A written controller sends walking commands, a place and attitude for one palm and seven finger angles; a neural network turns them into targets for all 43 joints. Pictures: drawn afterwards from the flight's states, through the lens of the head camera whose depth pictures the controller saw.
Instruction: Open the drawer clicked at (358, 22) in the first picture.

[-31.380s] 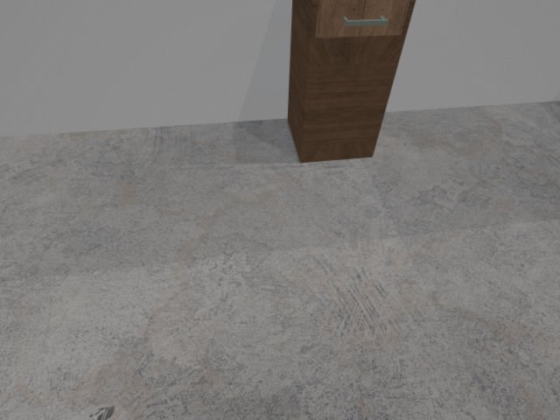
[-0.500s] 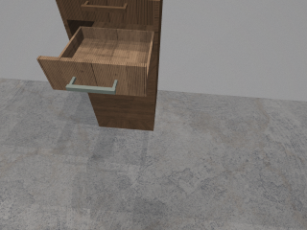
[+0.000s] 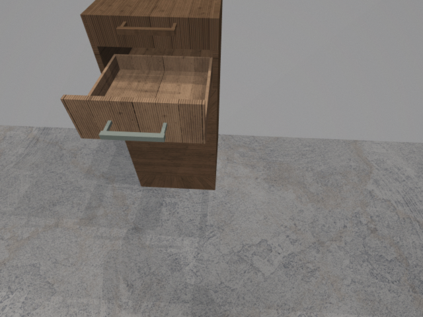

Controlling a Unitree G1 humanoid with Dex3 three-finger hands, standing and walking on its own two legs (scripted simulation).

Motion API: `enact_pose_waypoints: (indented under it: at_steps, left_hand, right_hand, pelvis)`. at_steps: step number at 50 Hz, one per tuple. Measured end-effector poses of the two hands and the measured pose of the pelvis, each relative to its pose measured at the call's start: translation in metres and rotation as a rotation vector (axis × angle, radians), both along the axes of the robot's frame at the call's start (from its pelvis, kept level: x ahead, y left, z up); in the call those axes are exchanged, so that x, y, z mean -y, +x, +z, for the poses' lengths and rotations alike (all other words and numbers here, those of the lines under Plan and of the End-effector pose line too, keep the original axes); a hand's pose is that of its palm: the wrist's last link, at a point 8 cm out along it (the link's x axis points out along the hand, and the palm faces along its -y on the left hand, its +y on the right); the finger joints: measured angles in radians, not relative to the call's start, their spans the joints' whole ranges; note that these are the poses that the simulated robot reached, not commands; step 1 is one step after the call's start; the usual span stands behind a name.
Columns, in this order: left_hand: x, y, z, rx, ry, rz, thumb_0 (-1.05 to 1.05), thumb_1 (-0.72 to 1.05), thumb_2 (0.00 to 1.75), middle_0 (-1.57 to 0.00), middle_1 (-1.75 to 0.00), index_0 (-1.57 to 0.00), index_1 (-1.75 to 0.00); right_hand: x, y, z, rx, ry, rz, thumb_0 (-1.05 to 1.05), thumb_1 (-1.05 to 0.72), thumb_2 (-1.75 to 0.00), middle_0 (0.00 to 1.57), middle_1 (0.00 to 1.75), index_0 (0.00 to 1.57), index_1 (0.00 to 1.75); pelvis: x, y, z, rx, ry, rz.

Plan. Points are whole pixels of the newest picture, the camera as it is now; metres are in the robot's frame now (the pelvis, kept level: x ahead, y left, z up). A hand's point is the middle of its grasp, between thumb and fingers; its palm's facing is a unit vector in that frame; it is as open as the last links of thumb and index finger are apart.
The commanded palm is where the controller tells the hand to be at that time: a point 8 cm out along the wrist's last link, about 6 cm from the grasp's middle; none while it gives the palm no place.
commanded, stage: let the arm hang, fingers relaxed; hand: left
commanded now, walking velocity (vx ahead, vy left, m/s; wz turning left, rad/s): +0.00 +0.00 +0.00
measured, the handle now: (134, 131) +0.58 +0.25 -0.01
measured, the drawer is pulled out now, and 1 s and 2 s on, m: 0.30 0.30 0.30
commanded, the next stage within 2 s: look to check the result in 0.24 s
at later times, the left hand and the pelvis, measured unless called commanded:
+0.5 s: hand out of the picture +0.01 +0.19 -0.17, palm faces +0.02 -0.98 -0.21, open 7.4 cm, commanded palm none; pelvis +0.01 +0.01 +0.00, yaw +0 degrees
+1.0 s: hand out of the picture +0.06 +0.19 -0.17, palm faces +0.01 -0.97 -0.24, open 7.4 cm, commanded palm none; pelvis +0.02 +0.00 +0.00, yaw -1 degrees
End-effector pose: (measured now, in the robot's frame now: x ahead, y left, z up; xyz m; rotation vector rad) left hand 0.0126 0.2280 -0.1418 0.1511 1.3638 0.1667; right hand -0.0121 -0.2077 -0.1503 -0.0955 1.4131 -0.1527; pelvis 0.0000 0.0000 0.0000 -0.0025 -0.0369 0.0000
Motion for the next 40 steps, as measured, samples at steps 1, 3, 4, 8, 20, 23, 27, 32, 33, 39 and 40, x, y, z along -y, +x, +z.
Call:
enact_pose_waypoints:
  at_steps: [1,3,4,8,20,23,27,32,33,39,40]
  left_hand:
    - [0.001,0.001,-0.001,0.002,-0.004,-0.001,0.01,0.91,0.90,-0.20,-0.30,-0.20,-0.30]
    - [0.002,0.002,-0.002,0.004,-0.011,-0.002,0.01,0.91,0.90,-0.20,-0.30,-0.20,-0.30]
    - [0.002,0.003,-0.002,0.002,-0.012,-0.003,0.01,0.91,0.90,-0.20,-0.30,-0.20,-0.30]
    - [0.000,0.001,-0.003,-0.008,-0.012,-0.001,0.01,0.92,0.90,-0.20,-0.30,-0.20,-0.30]
    - [-0.006,-0.009,-0.001,-0.053,0.002,0.006,0.01,0.91,0.90,-0.20,-0.30,-0.20,-0.30]
    - [-0.006,-0.009,-0.001,-0.057,0.005,0.006,0.01,0.91,0.90,-0.20,-0.30,-0.20,-0.30]
    - [-0.007,-0.006,0.000,-0.057,0.007,0.003,0.01,0.91,0.90,-0.20,-0.30,-0.20,-0.30]
    - [-0.007,0.002,0.000,-0.045,0.010,-0.002,0.01,0.91,0.90,-0.20,-0.30,-0.20,-0.30]
    - [-0.007,0.004,0.001,-0.041,0.010,-0.003,0.01,0.91,0.90,-0.20,-0.30,-0.20,-0.30]
    - [-0.007,0.017,0.001,-0.015,0.014,-0.012,0.01,0.91,0.90,-0.20,-0.30,-0.20,-0.30]
    - [-0.007,0.019,0.002,-0.011,0.015,-0.013,0.01,0.91,0.90,-0.20,-0.30,-0.20,-0.30]
  right_hand:
    - [-0.001,0.000,0.000,0.000,0.000,-0.002,0.01,-0.91,-0.89,0.20,0.30,0.20,0.30]
    - [-0.003,-0.001,0.000,-0.001,-0.001,-0.007,0.01,-0.91,-0.89,0.20,0.30,0.20,0.30]
    - [-0.004,-0.001,0.001,-0.001,-0.002,-0.009,0.01,-0.91,-0.89,0.20,0.30,0.20,0.30]
    - [-0.005,0.000,0.001,-0.002,-0.007,-0.017,0.01,-0.91,-0.89,0.20,0.30,0.20,0.30]
    - [0.000,0.006,0.001,-0.007,-0.018,-0.016,0.01,-0.91,-0.89,0.20,0.30,0.20,0.30]
    - [0.002,0.009,0.001,-0.006,-0.022,-0.014,0.01,-0.91,-0.89,0.20,0.30,0.20,0.30]
    - [0.005,0.014,0.002,0.001,-0.027,-0.012,0.01,-0.91,-0.89,0.20,0.30,0.20,0.30]
    - [0.009,0.021,0.002,0.012,-0.034,-0.008,0.01,-0.91,-0.89,0.20,0.30,0.20,0.30]
    - [0.010,0.023,0.002,0.015,-0.035,-0.007,0.01,-0.91,-0.89,0.20,0.30,0.20,0.30]
    - [0.017,0.031,0.004,0.029,-0.045,-0.002,0.01,-0.91,-0.89,0.20,0.30,0.20,0.30]
    - [0.018,0.033,0.004,0.031,-0.047,-0.001,0.01,-0.91,-0.89,0.20,0.30,0.20,0.30]
  pelvis:
    - [-0.001,0.000,0.000,0.000,0.000,0.000]
    - [-0.002,0.001,0.000,0.000,0.001,-0.002]
    - [-0.003,0.001,0.000,0.000,0.001,-0.002]
    - [-0.005,0.002,0.000,-0.001,0.002,-0.005]
    - [-0.007,0.005,0.000,-0.007,0.004,-0.006]
    - [-0.006,0.006,0.000,-0.008,0.004,-0.007]
    - [-0.005,0.008,0.001,-0.009,0.004,-0.008]
    - [-0.004,0.010,0.001,-0.009,0.005,-0.009]
    - [-0.004,0.010,0.001,-0.008,0.005,-0.009]
    - [-0.002,0.013,0.001,-0.008,0.004,-0.008]
    - [-0.001,0.014,0.001,-0.009,0.004,-0.008]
